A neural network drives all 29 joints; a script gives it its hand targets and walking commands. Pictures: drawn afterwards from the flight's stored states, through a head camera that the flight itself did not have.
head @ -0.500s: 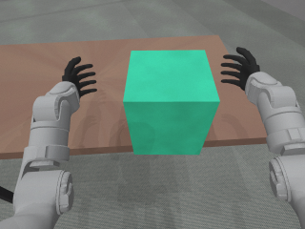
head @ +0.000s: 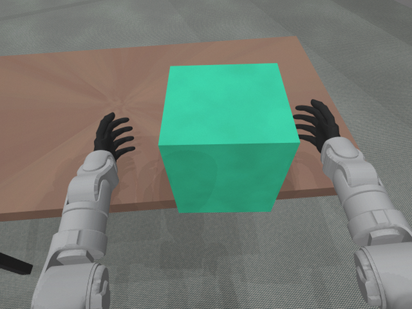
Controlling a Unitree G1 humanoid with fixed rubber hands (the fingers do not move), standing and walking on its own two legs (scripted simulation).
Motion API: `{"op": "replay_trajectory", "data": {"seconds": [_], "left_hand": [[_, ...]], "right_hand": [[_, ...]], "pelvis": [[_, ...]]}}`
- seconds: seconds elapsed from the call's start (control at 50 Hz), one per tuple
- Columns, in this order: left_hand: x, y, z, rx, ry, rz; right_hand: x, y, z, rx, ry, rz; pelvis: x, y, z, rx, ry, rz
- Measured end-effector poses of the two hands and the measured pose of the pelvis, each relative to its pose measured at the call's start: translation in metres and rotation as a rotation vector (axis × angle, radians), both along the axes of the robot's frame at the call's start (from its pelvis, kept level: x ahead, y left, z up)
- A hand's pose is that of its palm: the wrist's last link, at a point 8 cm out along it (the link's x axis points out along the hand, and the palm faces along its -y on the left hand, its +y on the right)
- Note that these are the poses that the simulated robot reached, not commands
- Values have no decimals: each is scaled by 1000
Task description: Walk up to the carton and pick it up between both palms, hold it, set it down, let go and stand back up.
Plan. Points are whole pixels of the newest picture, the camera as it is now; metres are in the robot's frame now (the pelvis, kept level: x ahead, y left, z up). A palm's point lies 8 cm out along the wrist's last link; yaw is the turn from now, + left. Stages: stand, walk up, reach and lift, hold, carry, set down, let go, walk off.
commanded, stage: reach and lift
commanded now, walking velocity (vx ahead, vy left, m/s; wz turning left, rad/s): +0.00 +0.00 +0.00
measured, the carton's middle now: (224, 144) +0.44 +0.00 +0.06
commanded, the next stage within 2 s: none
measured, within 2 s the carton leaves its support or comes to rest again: leaves its support in 1.78 s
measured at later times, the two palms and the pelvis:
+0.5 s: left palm (119, 148) +0.40 +0.21 +0.09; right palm (320, 132) +0.44 -0.19 +0.09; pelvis +0.01 -0.01 +0.00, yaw +0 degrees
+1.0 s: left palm (148, 141) +0.41 +0.15 +0.10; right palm (302, 136) +0.43 -0.15 +0.09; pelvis -0.01 +0.00 +0.00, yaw +0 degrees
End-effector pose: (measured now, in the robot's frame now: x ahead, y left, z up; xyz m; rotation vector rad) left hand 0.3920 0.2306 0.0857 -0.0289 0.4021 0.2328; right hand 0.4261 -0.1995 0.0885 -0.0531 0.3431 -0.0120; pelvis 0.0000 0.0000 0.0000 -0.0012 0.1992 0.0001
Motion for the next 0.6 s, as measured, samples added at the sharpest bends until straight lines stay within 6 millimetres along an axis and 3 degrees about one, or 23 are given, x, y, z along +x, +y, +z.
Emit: {"op": "replay_trajectory", "data": {"seconds": [0.16, 0.34, 0.6], "left_hand": [[5, -9, -4, 27, -29, -24], [17, -21, 5, 12, -41, -34], [5, -25, 0, 4, -45, -24]], "right_hand": [[6, 9, -13, 7, -23, 19], [17, 5, 1, -9, -63, 8], [7, 21, 3, -12, -54, 21]], "pelvis": [[9, 0, -1, 1, 38, 9], [14, -2, -1, 5, 30, 6], [9, -7, 1, 2, -12, 7]]}}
